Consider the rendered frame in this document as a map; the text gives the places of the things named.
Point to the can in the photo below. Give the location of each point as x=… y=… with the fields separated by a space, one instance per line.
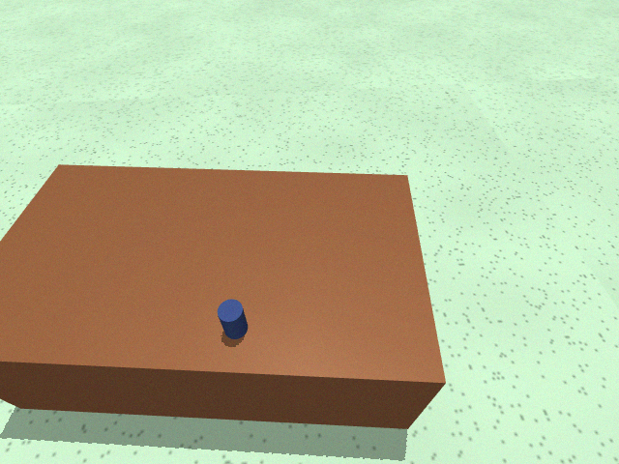
x=233 y=319

